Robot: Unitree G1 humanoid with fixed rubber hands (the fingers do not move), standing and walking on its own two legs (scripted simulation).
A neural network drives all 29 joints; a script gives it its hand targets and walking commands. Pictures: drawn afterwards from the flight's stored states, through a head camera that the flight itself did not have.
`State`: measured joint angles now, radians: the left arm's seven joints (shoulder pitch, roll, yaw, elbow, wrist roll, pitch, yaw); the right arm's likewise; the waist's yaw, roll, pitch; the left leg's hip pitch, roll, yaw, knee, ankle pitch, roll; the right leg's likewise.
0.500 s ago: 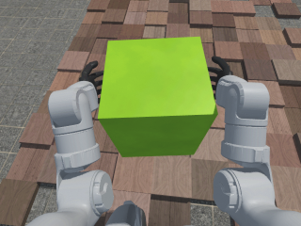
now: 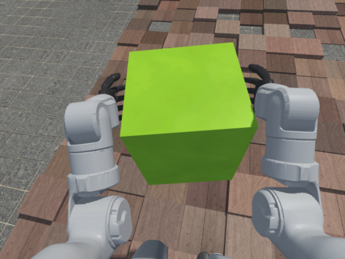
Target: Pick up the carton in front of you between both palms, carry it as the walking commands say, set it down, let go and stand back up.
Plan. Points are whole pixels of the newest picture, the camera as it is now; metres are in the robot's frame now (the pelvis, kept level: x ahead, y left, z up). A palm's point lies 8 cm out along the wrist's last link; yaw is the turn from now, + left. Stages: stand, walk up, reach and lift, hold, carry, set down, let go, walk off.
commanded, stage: carry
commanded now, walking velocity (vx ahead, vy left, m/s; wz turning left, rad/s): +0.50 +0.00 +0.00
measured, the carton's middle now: (185, 122) +0.40 +0.02 +0.07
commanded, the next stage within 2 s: none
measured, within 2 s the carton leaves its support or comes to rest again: neither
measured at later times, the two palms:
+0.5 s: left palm (136, 34) +0.68 +0.16 +0.11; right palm (242, 34) +0.66 -0.13 +0.12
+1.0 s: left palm (160, 3) +0.94 +0.12 +0.07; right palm out of the picture +0.95 -0.18 +0.07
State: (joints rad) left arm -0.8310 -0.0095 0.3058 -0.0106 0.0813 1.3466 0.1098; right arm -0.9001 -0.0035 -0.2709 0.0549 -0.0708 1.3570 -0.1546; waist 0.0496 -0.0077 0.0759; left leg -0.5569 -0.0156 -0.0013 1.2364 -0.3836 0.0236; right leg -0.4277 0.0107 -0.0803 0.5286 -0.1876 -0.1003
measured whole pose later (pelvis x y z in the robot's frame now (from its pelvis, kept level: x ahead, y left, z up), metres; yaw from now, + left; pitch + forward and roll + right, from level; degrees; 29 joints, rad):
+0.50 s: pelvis +0.30 +0.03 -0.01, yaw -2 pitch +5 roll -1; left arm -0.77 0.00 0.27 0.13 0.08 1.30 0.11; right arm -0.76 0.02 -0.25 0.12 -0.08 1.29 -0.13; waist -0.04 0.00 0.01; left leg -0.39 -0.04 0.13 0.48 -0.18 0.11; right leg -0.47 0.00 -0.01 1.11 -0.39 -0.02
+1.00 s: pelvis +0.60 -0.03 -0.02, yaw +1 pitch +4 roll +1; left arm -0.58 -0.05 0.21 0.12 0.10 1.17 0.11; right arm -0.60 0.01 -0.18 0.15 -0.06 1.18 -0.11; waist 0.00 0.01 -0.03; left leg -0.43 0.00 0.02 1.15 -0.40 0.02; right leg -0.40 0.03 -0.13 0.51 -0.18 -0.10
